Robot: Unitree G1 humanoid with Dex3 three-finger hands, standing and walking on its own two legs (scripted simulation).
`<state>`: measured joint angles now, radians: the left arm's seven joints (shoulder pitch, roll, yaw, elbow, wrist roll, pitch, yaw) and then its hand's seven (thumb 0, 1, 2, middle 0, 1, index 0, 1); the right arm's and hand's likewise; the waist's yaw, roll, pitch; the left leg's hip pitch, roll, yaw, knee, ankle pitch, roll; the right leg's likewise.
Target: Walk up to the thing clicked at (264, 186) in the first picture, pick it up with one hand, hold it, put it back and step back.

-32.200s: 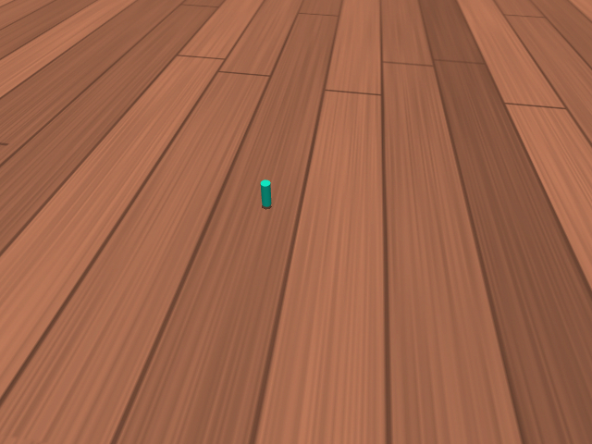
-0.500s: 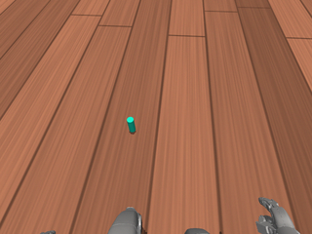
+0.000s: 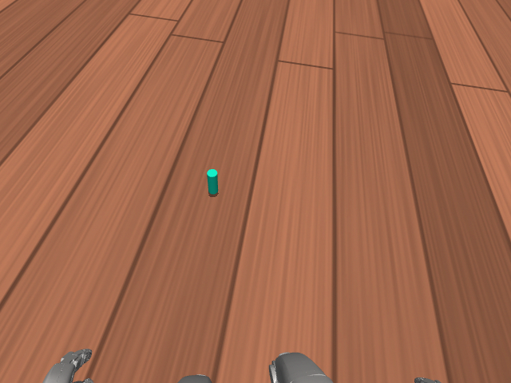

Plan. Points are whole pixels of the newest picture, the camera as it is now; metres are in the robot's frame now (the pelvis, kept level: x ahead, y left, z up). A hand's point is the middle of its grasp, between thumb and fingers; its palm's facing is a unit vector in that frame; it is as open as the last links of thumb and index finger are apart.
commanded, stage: step back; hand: left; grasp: from the side
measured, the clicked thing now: (212, 182) +0.99 +0.16 -0.70
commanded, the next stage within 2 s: stand in 1.28 s
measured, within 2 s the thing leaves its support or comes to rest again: neither
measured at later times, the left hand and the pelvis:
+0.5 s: hand out of the picture -0.03 +0.26 -0.14, palm faces +0.02 -0.91 -0.41, open 7.4 cm; pelvis -0.09 -0.02 +0.00, yaw +0 degrees
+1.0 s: hand out of the picture +0.02 +0.23 -0.14, palm faces +0.04 -0.92 -0.39, open 7.4 cm; pelvis -0.05 -0.03 +0.00, yaw +2 degrees
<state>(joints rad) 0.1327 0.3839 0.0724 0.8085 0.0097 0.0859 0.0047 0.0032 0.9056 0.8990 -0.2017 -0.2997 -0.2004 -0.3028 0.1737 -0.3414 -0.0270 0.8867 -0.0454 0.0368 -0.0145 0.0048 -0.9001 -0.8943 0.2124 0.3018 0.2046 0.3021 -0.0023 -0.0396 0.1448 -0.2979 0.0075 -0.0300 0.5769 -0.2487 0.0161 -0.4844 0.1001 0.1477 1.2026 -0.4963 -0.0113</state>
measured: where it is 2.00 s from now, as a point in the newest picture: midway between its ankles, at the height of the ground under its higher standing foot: outside the picture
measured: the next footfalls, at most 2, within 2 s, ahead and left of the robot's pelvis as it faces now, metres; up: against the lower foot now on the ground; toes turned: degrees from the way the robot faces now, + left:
right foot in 0.16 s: -0.01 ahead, -0.15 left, +0.00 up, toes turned -1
left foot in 0.46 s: -0.04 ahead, +0.10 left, +0.00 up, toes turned -2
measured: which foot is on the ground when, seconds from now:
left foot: down 0.00-0.20, up 0.22-0.44, down 0.46-0.76, up 0.78-1.00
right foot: up 0.00-0.14, down 0.16-1.00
